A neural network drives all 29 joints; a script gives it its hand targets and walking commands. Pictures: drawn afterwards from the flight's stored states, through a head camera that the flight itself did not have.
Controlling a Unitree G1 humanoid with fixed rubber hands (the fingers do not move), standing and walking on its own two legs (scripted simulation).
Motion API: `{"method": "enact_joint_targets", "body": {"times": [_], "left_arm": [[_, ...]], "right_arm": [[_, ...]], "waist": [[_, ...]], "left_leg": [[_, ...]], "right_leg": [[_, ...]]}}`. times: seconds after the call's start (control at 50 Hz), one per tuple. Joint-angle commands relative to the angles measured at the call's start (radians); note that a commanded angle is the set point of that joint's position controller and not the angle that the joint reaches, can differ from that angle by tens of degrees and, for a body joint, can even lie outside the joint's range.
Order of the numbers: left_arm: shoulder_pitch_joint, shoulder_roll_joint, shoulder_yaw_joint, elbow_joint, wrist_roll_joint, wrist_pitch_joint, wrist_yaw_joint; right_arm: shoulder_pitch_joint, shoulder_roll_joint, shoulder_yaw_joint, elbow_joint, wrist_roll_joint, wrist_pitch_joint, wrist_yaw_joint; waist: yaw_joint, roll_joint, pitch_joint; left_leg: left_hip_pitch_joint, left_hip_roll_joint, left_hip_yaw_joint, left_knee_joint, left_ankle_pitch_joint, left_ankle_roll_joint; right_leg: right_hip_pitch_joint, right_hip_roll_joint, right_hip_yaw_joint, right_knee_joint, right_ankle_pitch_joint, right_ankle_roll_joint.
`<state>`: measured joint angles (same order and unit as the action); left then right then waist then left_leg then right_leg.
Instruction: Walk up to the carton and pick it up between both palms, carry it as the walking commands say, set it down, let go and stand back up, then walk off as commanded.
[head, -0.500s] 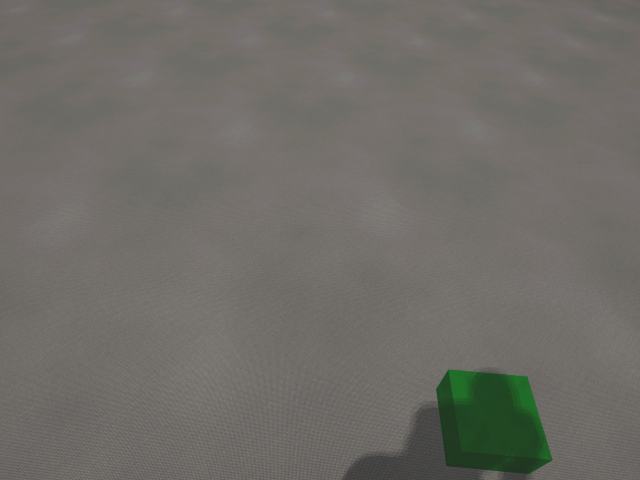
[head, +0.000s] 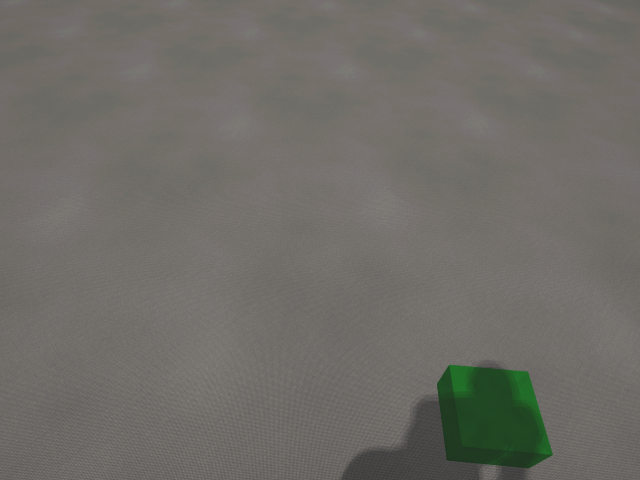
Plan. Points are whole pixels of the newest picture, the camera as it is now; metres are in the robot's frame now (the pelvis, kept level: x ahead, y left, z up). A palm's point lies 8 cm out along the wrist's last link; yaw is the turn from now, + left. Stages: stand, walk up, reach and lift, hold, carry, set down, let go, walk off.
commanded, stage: stand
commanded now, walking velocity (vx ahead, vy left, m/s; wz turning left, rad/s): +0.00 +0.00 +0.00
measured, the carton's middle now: (488, 415) +0.45 -0.51 -0.70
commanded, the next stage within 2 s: none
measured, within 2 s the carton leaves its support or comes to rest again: neither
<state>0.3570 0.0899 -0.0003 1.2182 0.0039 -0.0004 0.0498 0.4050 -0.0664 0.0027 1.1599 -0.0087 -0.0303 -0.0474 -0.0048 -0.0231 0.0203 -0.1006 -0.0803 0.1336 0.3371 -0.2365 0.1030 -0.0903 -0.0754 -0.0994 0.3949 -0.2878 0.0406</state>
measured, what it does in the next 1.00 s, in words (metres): stands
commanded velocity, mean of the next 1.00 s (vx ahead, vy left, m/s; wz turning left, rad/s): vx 0.00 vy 0.00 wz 0.00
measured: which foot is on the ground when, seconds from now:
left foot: down 0.00-1.00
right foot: down 0.00-1.00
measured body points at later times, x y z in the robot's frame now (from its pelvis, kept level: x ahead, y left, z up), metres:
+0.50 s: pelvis +0.01 -0.01 +0.00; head +0.01 -0.01 +0.45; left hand -0.06 +0.17 -0.17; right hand -0.06 -0.21 -0.16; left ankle -0.03 +0.04 -0.74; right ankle -0.05 -0.14 -0.74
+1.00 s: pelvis +0.01 -0.02 +0.00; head +0.01 -0.02 +0.45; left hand -0.05 +0.16 -0.17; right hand -0.04 -0.22 -0.16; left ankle -0.03 +0.04 -0.74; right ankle -0.05 -0.14 -0.74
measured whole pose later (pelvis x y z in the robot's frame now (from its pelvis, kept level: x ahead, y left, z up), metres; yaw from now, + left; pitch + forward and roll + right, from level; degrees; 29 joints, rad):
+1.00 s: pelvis +0.01 -0.02 +0.00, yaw +0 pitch -2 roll +0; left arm 0.36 0.07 0.00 1.20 0.01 -0.02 0.05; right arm 0.37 -0.08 0.00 1.16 -0.01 -0.04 -0.05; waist 0.00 -0.01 0.02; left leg -0.08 -0.04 0.12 0.36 -0.26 0.07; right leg -0.05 -0.04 -0.12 0.37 -0.29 0.01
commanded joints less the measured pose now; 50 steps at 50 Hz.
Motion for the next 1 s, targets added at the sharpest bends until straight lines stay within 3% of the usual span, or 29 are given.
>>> {"method": "enact_joint_targets", "body": {"times": [0.0,0.06,0.1,0.14,0.18,0.22,0.26,0.28,0.32,0.34,0.36,0.38,0.42,0.44,0.46,0.48,0.52,0.54,0.6,0.62,0.66,0.74,0.76,0.78,0.82,0.86,0.92,0.94,0.98], "left_arm": [[0.098,0.047,0.004,0.001,-0.005,-0.005,0.004],[0.110,0.044,0.004,0.019,-0.003,-0.001,0.010],[0.108,0.071,0.010,0.006,-0.002,0.007,0.011],[0.089,0.035,0.003,-0.002,-0.006,0.008,0.002],[0.095,0.020,0.000,-0.001,-0.010,0.002,0.003],[0.119,0.054,0.009,0.007,-0.003,0.009,0.005],[0.117,0.074,0.014,-0.004,-0.001,0.007,0.001],[0.119,0.058,0.016,0.002,-0.003,0.001,0.001],[0.136,0.015,0.000,0.002,0.003,-0.003,0.000],[0.109,-0.003,-0.002,-0.005,0.003,0.001,0.004],[0.086,0.054,0.006,-0.027,-0.003,-0.003,0.002],[0.114,0.026,0.003,-0.002,-0.003,-0.004,0.002],[0.104,0.009,-0.006,-0.010,0.007,-0.011,0.006],[0.096,0.021,-0.002,-0.012,0.002,-0.014,0.006],[0.106,0.003,-0.008,-0.017,0.003,-0.015,-0.001],[0.119,0.033,-0.002,-0.001,0.004,-0.015,0.004],[0.111,-0.001,-0.012,-0.012,0.006,-0.012,0.000],[0.110,0.036,-0.004,-0.007,0.006,-0.007,0.005],[0.129,0.050,-0.001,-0.012,0.004,-0.017,-0.001],[0.127,0.012,-0.007,-0.008,-0.002,-0.016,0.004],[0.109,0.004,-0.013,-0.021,0.002,-0.017,-0.003],[0.110,0.011,-0.004,-0.017,0.005,-0.028,-0.004],[0.095,0.058,0.006,-0.018,0.009,-0.020,0.000],[0.126,0.019,-0.002,-0.011,0.006,-0.022,0.005],[0.111,0.002,-0.006,-0.011,0.002,-0.021,0.004],[0.129,0.037,0.005,-0.006,-0.005,-0.022,-0.001],[0.133,0.031,0.001,-0.004,0.006,-0.016,0.001],[0.134,0.009,0.000,-0.008,0.005,-0.018,0.006],[0.116,0.077,0.013,-0.016,0.008,-0.022,0.005]], "right_arm": [[0.108,-0.050,-0.006,0.008,0.004,-0.006,-0.009],[0.123,-0.100,-0.014,0.011,-0.001,-0.004,-0.007],[0.133,-0.077,-0.008,0.010,-0.005,-0.001,-0.011],[0.109,-0.092,-0.007,0.012,0.008,0.002,-0.010],[0.159,-0.110,-0.018,0.025,0.011,-0.001,-0.006],[0.156,-0.061,-0.007,0.023,0.002,0.003,-0.008],[0.125,-0.053,-0.003,0.013,0.004,0.002,-0.005],[0.141,-0.081,-0.008,0.008,0.003,-0.001,-0.005],[0.099,-0.079,-0.006,-0.002,-0.001,-0.004,-0.006],[0.132,-0.132,-0.022,-0.001,0.004,-0.003,-0.004],[0.107,-0.112,-0.018,-0.006,0.002,-0.005,-0.007],[0.115,-0.108,-0.016,-0.003,0.001,-0.004,-0.004],[0.130,-0.104,-0.015,-0.001,-0.002,-0.003,-0.007],[0.119,-0.084,-0.014,-0.007,0.004,-0.008,-0.008],[0.098,-0.042,-0.006,-0.001,0.001,-0.002,-0.006],[0.115,-0.060,-0.010,-0.011,0.006,-0.012,-0.002],[0.100,-0.054,-0.006,-0.004,0.016,-0.003,-0.003],[0.126,-0.074,-0.010,0.003,0.009,-0.003,-0.004],[0.120,-0.064,-0.007,0.000,-0.001,-0.005,-0.004],[0.127,-0.088,-0.012,0.001,0.000,-0.003,-0.003],[0.065,-0.095,-0.019,-0.016,0.004,-0.008,0.000],[0.081,-0.082,-0.015,-0.003,0.006,-0.011,-0.005],[0.130,-0.050,-0.008,0.010,0.007,-0.009,-0.006],[0.098,-0.059,-0.007,0.006,0.003,-0.004,-0.009],[0.079,-0.116,-0.020,-0.003,0.011,-0.003,-0.009],[0.081,-0.061,-0.010,0.000,-0.004,-0.015,-0.001],[0.091,-0.068,-0.018,0.004,-0.002,-0.012,-0.002],[0.075,-0.064,-0.019,0.001,0.003,-0.010,-0.004],[0.069,-0.075,-0.013,-0.006,-0.001,-0.008,-0.010]], "waist": [[0.006,0.028,0.082],[-0.009,0.043,0.093],[-0.016,0.032,0.087],[-0.006,0.076,0.099],[-0.023,-0.022,0.100],[-0.016,0.049,0.131],[0.006,0.021,0.129],[-0.013,0.000,0.114],[0.026,0.009,0.113],[-0.018,-0.026,0.100],[-0.002,-0.040,0.068],[-0.005,0.012,0.102],[-0.006,0.030,0.083],[-0.007,-0.008,0.089],[0.010,0.017,0.109],[-0.006,-0.011,0.064],[0.006,0.083,0.111],[-0.016,0.003,0.112],[0.005,0.017,0.130],[-0.011,-0.039,0.098],[0.010,-0.008,0.087],[0.000,0.000,0.067],[-0.023,-0.025,0.127],[0.007,0.054,0.097],[-0.006,0.028,0.098],[0.010,-0.031,0.066],[0.002,0.057,0.114],[0.007,-0.009,0.098],[0.006,0.007,0.078]], "left_leg": [[0.032,0.204,-0.173,-0.056,0.379,-0.072],[0.041,0.229,-0.200,-0.055,0.458,-0.090],[0.028,0.214,-0.203,-0.066,0.325,-0.089],[0.006,0.198,-0.183,-0.076,0.336,-0.099],[0.003,0.201,-0.186,-0.074,0.316,-0.090],[0.012,0.197,-0.190,-0.087,0.295,-0.118],[-0.017,0.185,-0.174,-0.083,0.257,-0.089],[0.014,0.197,-0.198,-0.086,0.291,-0.095],[-0.009,0.194,-0.176,-0.060,0.295,-0.063],[0.009,0.189,-0.180,-0.066,0.247,-0.075],[0.022,0.184,-0.188,-0.063,0.240,-0.058],[0.026,0.201,-0.179,-0.062,0.281,-0.077],[0.055,0.194,-0.159,-0.021,0.363,-0.057],[0.010,0.205,-0.170,-0.035,0.392,-0.050],[0.021,0.192,-0.156,-0.030,0.313,-0.046],[0.020,0.204,-0.166,-0.024,0.389,-0.043],[-0.014,0.185,-0.141,-0.032,0.341,-0.054],[0.001,0.188,-0.167,-0.053,0.272,-0.056],[-0.017,0.194,-0.153,-0.034,0.306,-0.038],[-0.017,0.196,-0.167,-0.035,0.252,-0.038],[0.018,0.196,-0.163,-0.028,0.291,-0.029],[0.030,0.206,-0.153,-0.016,0.368,-0.046],[0.030,0.208,-0.167,-0.020,0.373,-0.054],[0.039,0.207,-0.151,-0.013,0.387,-0.054],[0.016,0.187,-0.145,-0.040,0.326,-0.064],[0.042,0.222,-0.177,-0.021,0.391,-0.050],[0.000,0.196,-0.149,-0.019,0.353,-0.041],[-0.003,0.209,-0.156,-0.018,0.355,-0.036],[-0.003,0.207,-0.152,-0.022,0.369,-0.048]], "right_leg": [[-0.083,-0.068,0.044,-0.054,0.115,-0.021],[-0.107,-0.056,0.037,-0.042,0.088,-0.023],[-0.101,-0.059,0.026,-0.041,0.075,-0.024],[-0.091,-0.066,0.046,-0.050,0.081,-0.021],[-0.075,-0.059,0.044,-0.044,0.090,-0.012],[-0.133,-0.060,0.038,-0.043,0.079,-0.015],[-0.094,-0.065,0.039,-0.059,0.101,-0.016],[-0.109,-0.059,0.036,-0.035,0.093,-0.019],[-0.085,-0.082,0.063,-0.073,0.115,-0.025],[-0.089,-0.070,0.047,-0.063,0.111,-0.018],[-0.080,-0.076,0.044,-0.067,0.103,-0.029],[-0.100,-0.075,0.055,-0.075,0.118,-0.027],[-0.087,-0.082,0.048,-0.066,0.179,-0.034],[-0.073,-0.076,0.046,-0.069,0.186,-0.032],[-0.091,-0.082,0.055,-0.079,0.165,-0.037],[-0.030,-0.069,0.038,-0.055,0.224,-0.038],[-0.064,-0.078,0.066,-0.073,0.191,-0.050],[-0.076,-0.076,0.063,-0.079,0.162,-0.046],[-0.081,-0.080,0.065,-0.083,0.193,-0.046],[-0.048,-0.075,0.064,-0.081,0.183,-0.043],[-0.072,-0.076,0.061,-0.083,0.188,-0.048],[-0.071,-0.075,0.051,-0.072,0.255,-0.045],[-0.094,-0.069,0.046,-0.073,0.216,-0.044],[-0.082,-0.078,0.056,-0.087,0.239,-0.048],[-0.070,-0.068,0.058,-0.075,0.211,-0.046],[-0.045,-0.062,0.050,-0.063,0.222,-0.047],[-0.047,-0.075,0.056,-0.086,0.243,-0.049],[-0.026,-0.073,0.054,-0.079,0.252,-0.051],[-0.009,-0.077,0.044,-0.069,0.300,-0.054]]}}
